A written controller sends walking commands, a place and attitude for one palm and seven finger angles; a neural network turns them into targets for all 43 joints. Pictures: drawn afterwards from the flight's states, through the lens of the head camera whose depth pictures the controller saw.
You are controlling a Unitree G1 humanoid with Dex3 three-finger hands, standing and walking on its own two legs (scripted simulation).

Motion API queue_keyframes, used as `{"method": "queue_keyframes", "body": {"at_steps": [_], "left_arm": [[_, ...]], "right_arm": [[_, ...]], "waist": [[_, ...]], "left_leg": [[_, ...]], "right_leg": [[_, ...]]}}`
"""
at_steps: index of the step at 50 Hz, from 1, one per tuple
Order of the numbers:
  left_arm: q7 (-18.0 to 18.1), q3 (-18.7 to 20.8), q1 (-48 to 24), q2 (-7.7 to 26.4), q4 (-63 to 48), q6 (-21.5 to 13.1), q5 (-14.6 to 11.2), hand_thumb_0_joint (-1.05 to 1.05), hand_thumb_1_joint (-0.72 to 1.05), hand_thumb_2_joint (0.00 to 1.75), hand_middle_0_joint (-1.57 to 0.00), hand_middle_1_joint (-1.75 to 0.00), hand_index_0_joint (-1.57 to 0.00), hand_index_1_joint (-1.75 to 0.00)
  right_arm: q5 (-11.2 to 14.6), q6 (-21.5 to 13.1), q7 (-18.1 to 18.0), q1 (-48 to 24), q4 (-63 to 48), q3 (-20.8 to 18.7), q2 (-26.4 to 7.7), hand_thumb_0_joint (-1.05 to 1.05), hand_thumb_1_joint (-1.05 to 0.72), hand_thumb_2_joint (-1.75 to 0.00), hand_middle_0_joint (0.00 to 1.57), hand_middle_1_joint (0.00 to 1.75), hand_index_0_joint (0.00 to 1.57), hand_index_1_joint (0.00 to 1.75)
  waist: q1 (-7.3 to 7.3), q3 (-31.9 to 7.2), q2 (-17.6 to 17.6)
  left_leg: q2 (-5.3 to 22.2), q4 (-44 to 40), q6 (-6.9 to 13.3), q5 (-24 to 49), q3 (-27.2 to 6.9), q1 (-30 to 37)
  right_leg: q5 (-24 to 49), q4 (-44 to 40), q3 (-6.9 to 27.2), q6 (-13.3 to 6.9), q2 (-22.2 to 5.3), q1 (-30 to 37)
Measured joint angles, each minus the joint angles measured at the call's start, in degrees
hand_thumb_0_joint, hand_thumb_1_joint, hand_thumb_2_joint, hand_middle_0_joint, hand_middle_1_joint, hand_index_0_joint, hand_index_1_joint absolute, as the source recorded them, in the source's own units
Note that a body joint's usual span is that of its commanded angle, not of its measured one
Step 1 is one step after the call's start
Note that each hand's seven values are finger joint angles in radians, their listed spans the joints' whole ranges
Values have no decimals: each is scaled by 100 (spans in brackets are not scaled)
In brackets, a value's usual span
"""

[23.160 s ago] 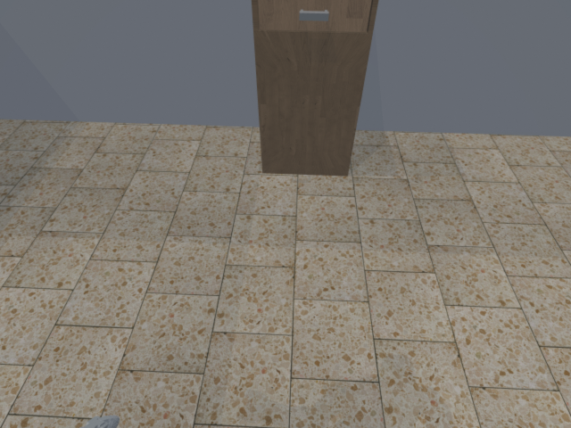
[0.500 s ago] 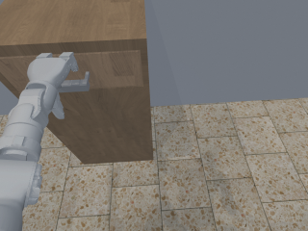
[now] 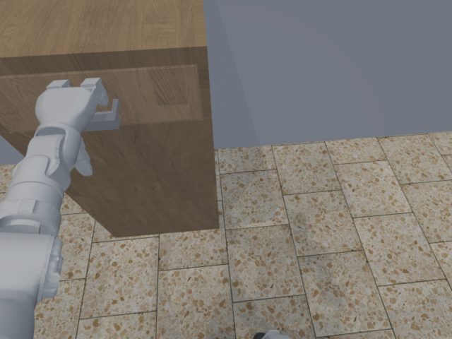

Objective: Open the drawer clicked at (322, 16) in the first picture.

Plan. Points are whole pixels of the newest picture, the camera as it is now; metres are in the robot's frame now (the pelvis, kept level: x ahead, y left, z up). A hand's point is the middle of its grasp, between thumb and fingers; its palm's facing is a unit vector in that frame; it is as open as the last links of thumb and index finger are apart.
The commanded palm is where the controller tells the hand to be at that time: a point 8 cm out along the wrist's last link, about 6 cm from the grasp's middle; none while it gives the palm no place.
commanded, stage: lower the fingers behind the handle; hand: left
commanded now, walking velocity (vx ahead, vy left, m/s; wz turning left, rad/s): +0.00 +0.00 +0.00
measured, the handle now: (91, 113) +0.52 +0.26 +0.06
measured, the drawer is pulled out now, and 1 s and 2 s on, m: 0.00 0.00 0.00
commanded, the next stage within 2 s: lift the fingers back up to retry in 0.78 s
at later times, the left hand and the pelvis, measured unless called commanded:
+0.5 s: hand (84, 130) +0.48 +0.26 +0.07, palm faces -0.05 +0.04 -1.00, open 13.8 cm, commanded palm +0.46 +0.26 +0.10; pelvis -0.01 -0.01 -0.01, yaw +0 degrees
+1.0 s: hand (84, 130) +0.48 +0.26 +0.07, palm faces -0.05 +0.03 -1.00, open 13.8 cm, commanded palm +0.46 +0.26 +0.12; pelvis -0.01 +0.00 -0.01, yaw +0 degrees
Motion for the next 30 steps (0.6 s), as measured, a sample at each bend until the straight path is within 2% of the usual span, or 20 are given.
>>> {"method": "queue_keyframes", "body": {"at_steps": [9, 30], "left_arm": [[83, -173, -182, -23, 242, 236, 40, 0, -49, 30, -31, -122, -33, -123], [33, -200, -287, 190, 311, 155, -3, 0, -49, 30, -24, -126, -32, -120]], "right_arm": [[35, 15, -8, -82, -37, 58, 20, 1, -90, -90, 21, 29, 21, 30], [75, -5, -96, -28, -161, 93, -71, 1, -90, -90, 21, 29, 21, 30]], "waist": [[-32, -23, -12], [-82, -36, -39]], "left_leg": [[7, 47, -11, 10, -15, -72], [37, 304, -31, -30, 10, -390]], "right_leg": [[7, 45, -14, -20, 5, -67], [-19, 306, 12, -48, 26, -406]]}}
